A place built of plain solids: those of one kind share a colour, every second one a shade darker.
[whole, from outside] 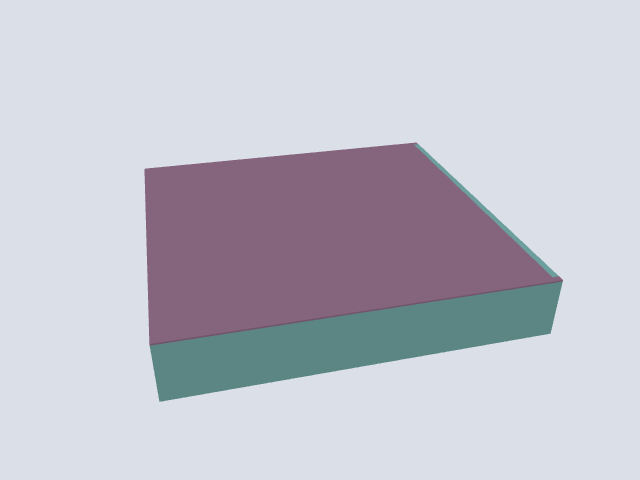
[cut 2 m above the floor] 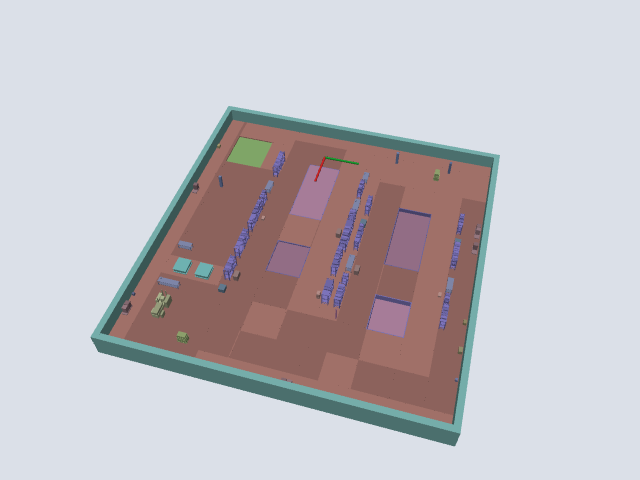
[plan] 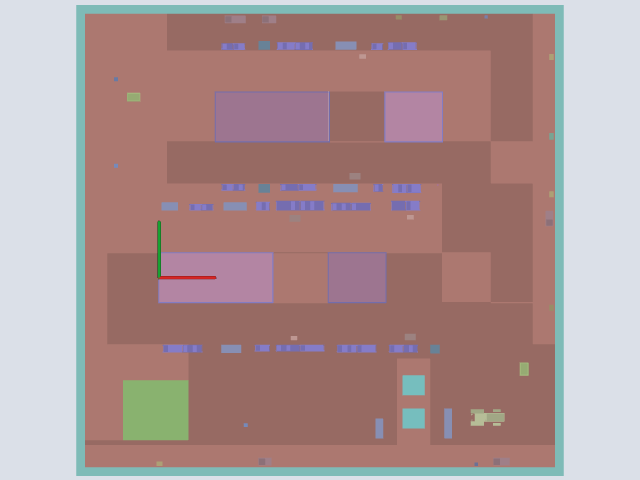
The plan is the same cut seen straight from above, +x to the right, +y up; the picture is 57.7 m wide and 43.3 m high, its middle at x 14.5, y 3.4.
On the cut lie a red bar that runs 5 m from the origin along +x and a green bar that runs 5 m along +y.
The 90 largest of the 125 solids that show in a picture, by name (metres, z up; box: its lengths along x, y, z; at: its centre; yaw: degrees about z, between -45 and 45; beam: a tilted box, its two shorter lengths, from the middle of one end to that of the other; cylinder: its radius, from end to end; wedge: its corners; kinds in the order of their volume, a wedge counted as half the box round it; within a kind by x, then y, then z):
{
 "floor_1": {"box": [2.0, 29.8, 1.4], "at": [-5.7, 8.9, -0.7]},
 "floor_2": {"box": [3.43, 8.66, 1.4], "at": [-4.98, -10.33, -0.7]},
 "floor_3": {"box": [4.6, 0.1, 1.4], "at": [-2.4, -2.25, -0.7]},
 "floor_4": {"box": [4.6, 4.4, 1.4], "at": [-2.4, 0.0, -0.7]},
 "floor_5": {"box": [4.6, 0.1, 1.4], "at": [-2.4, 2.25, -0.7]},
 "floor_6": {"box": [5.4, 15.3, 1.4], "at": [-2.0, 16.15, -0.7]},
 "floor_7": {"box": [5.9, 3.26, 1.4], "at": [-0.32, -7.63, -0.7]},
 "floor_8": {"box": [4.3, 0.1, 1.4], "at": [2.85, 12.25, -0.7]},
 "floor_9": {"box": [4.3, 4.4, 1.4], "at": [2.85, 14.5, -0.7]},
 "floor_10": {"box": [4.3, 0.1, 1.4], "at": [2.85, 16.75, -0.7]},
 "floor_11": {"box": [28.15, 0.45, 1.4], "at": [7.38, -14.88, -0.7]},
 "floor_12": {"box": [30.2, 3.7, 1.4], "at": [10.4, 4.15, -0.7]},
 "floor_13": {"box": [30.2, 2.5, 1.4], "at": [10.4, 7.25, -0.7]},
 "floor_14": {"box": [18.82, 8.66, 1.4], "at": [12.04, -10.33, -0.7]},
 "floor_15": {"box": [4.9, 0.1, 1.4], "at": [12.75, -2.25, -0.7]},
 "floor_16": {"box": [4.9, 4.4, 1.4], "at": [12.75, 0.0, -0.7]},
 "floor_17": {"box": [4.9, 0.1, 1.4], "at": [12.75, 2.25, -0.7]},
 "floor_18": {"box": [24.8, 3.7, 1.4], "at": [13.1, 10.35, -0.7]},
 "floor_19": {"box": [42.4, 2.0, 1.4], "at": [14.5, -16.1, -0.7]},
 "floor_20": {"box": [38.4, 3.7, 1.4], "at": [14.5, -4.15, -0.7]},
 "floor_21": {"box": [29.2, 3.7, 1.4], "at": [15.3, 18.65, -0.7]},
 "floor_22": {"box": [33.0, 3.3, 1.4], "at": [17.2, 22.15, -0.7]},
 "floor_23": {"box": [4.9, 0.1, 1.4], "at": [17.85, 12.25, -0.7]},
 "floor_24": {"box": [4.9, 4.4, 1.4], "at": [17.85, 14.5, -0.7]},
 "floor_25": {"box": [4.9, 0.1, 1.4], "at": [17.85, 16.75, -0.7]},
 "floor_26": {"box": [3.0, 7.8, 1.4], "at": [22.95, -11.2, -0.7]},
 "floor_27": {"box": [3.0, 1.3, 1.4], "at": [22.95, -6.65, -0.7]},
 "floor_28": {"box": [5.0, 4.4, 1.4], "at": [23.0, 0.0, -0.7]},
 "floor_29": {"box": [9.4, 0.1, 1.4], "at": [25.2, -2.25, -0.7]},
 "floor_30": {"box": [9.4, 0.1, 1.4], "at": [25.2, 2.25, -0.7]},
 "floor_31": {"box": [4.4, 4.4, 1.4], "at": [27.7, 0.0, -0.7]},
 "floor_32": {"box": [4.4, 9.9, 1.4], "at": [27.7, 7.25, -0.7]},
 "floor_33": {"box": [4.3, 0.1, 1.4], "at": [27.75, 12.25, -0.7]},
 "floor_34": {"box": [4.3, 4.4, 1.4], "at": [27.75, 14.5, -0.7]},
 "floor_35": {"box": [4.3, 0.1, 1.4], "at": [27.75, 16.75, -0.7]},
 "floor_36": {"box": [11.25, 9.1, 1.4], "at": [30.07, -10.55, -0.7]},
 "floor_37": {"box": [3.8, 0.1, 1.4], "at": [31.8, -2.25, -0.7]},
 "floor_38": {"box": [3.8, 4.4, 1.4], "at": [31.8, 0.0, -0.7]},
 "floor_39": {"box": [3.8, 3.8, 1.4], "at": [31.8, 4.1, -0.7]},
 "floor_40": {"box": [3.8, 2.5, 1.4], "at": [31.8, 7.25, -0.7]},
 "floor_41": {"box": [3.8, 3.8, 1.4], "at": [31.8, 10.4, -0.7]},
 "floor_42": {"box": [3.8, 4.4, 1.4], "at": [31.8, 14.5, -0.7]},
 "floor_43": {"box": [3.8, 3.8, 1.4], "at": [31.8, 18.6, -0.7]},
 "floor_44": {"box": [2.0, 29.8, 1.4], "at": [34.7, 8.9, -0.7]},
 "wall_1": {"box": [0.8, 40.9, 7.4], "at": [-7.1, 3.35, 2.3]},
 "wall_2": {"box": [44.0, 0.8, 7.4], "at": [14.5, -17.5, 2.3]},
 "wall_3": {"box": [44.0, 0.8, 7.4], "at": [14.5, 24.2, 2.3]},
 "wall_4": {"box": [0.8, 40.9, 7.4], "at": [36.1, 3.35, 2.3]},
 "ceil_hall_1": {"box": [44.0, 42.5, 0.2], "at": [14.5, 3.35, 5.9]},
 "floor_pit_1": {"box": [10.2, 4.4, 1.4], "at": [5.1, 0.0, -0.7]},
 "floor_pit_2": {"box": [10.2, 4.4, 0.79], "at": [10.2, 14.5, -1.01]},
 "floor_pit_3": {"box": [5.1, 4.4, 1.25], "at": [17.85, 0.0, -0.78]},
 "floor_pit_4": {"box": [5.1, 4.4, 0.59], "at": [22.95, 14.5, -1.1]},
 "floor_washbay_1": {"box": [5.9, 5.4, 1.25], "at": [-0.32, -11.96, -0.77]},
 "floor_band_1": {"box": [10.3, 0.1, 1.4], "at": [5.05, 2.25, -0.7]},
 "floor_band_2": {"box": [0.1, 4.4, 1.4], "at": [5.05, 14.5, -0.7]},
 "floor_band_3": {"box": [10.4, 0.1, 1.4], "at": [5.1, -2.25, -0.7]},
 "floor_band_4": {"box": [10.3, 0.1, 1.4], "at": [10.15, 16.75, -0.7]},
 "floor_band_5": {"box": [10.4, 0.1, 1.4], "at": [10.2, 12.25, -0.7]},
 "floor_band_6": {"box": [0.1, 4.5, 1.4], "at": [10.25, 0.05, -0.7]},
 "floor_band_7": {"box": [0.1, 4.4, 1.4], "at": [15.25, 0.0, -0.7]},
 "floor_band_8": {"box": [0.1, 4.5, 1.4], "at": [15.35, 14.55, -0.7]},
 "floor_band_9": {"box": [5.2, 0.1, 1.4], "at": [17.8, 2.25, -0.7]},
 "floor_band_10": {"box": [5.3, 0.1, 1.4], "at": [17.85, -2.25, -0.7]},
 "floor_band_11": {"box": [0.1, 4.4, 1.4], "at": [20.35, 14.5, -0.7]},
 "floor_band_12": {"box": [0.1, 4.5, 1.4], "at": [20.45, 0.05, -0.7]},
 "floor_band_13": {"box": [5.2, 0.1, 1.4], "at": [22.9, 16.75, -0.7]},
 "floor_band_14": {"box": [5.3, 0.1, 1.4], "at": [22.95, 12.25, -0.7]},
 "floor_band_15": {"box": [0.1, 4.5, 1.4], "at": [25.55, 14.55, -0.7]},
 "vehicle_1": {"box": [1.2, 0.4, 1.2], "at": [28.7, -13.16, 0.6]},
 "vehicle_2": {"box": [1.2, 0.4, 1.2], "at": [28.7, -12.06, 0.6]},
 "vehicle_3": {"box": [2.7, 0.8, 0.55], "at": [29.8, -12.61, 0.62]},
 "vehicle_4": {"box": [1.55, 0.7, 0.4], "at": [30.32, -12.61, 1.1]},
 "drums_1": {"box": [0.58, 0.58, 0.88], "at": [6.23, 23.3, 0.56]},
 "drums_2": {"box": [1.9, 0.7, 0.12], "at": [6.85, 23.3, 0.06]},
 "drums_3": {"box": [0.58, 0.58, 0.88], "at": [6.87, 23.3, 0.56]},
 "drums_4": {"box": [0.58, 0.58, 0.88], "at": [9.59, 23.3, 0.56]},
 "drums_5": {"box": [0.58, 0.58, 0.88], "at": [31.09, -16.6, 0.56]},
 "drums_6": {"box": [0.58, 0.58, 0.88], "at": [35.2, 4.96, 0.56]},
 "drums_7": {"box": [0.58, 0.58, 0.88], "at": [35.2, 5.6, 0.56]},
 "trolley_1": {"box": [1.0, 0.6, 0.82], "at": [12.25, 5.35, 0.51]},
 "trolley_2": {"box": [1.0, 0.6, 0.82], "at": [17.65, 9.15, 0.51]},
 "trolley_3": {"box": [1.0, 0.6, 0.82], "at": [22.65, -5.35, 0.51]},
 "stand_1": {"box": [1.04, 0.8, 0.6], "at": [9.48, 8.05, 0.3]},
 "stand_2": {"box": [1.04, 0.8, 0.6], "at": [9.48, 20.95, 0.3]},
 "stand_3": {"box": [0.86, 0.8, 0.6], "at": [24.87, -6.45, 0.3]},
 "lifttable_1": {"box": [2.0, 1.8, 0.07], "at": [22.95, -12.7, 0.58]},
 "lifttable_2": {"box": [2.0, 1.8, 0.07], "at": [22.95, -9.7, 0.58]},
 "pallet_1": {"box": [1.04, 0.64, 0.41], "at": [-2.32, 16.28, 1.03]},
 "pallet_2": {"box": [0.64, 1.04, 0.32], "at": [32.92, -8.25, 1.09]}
}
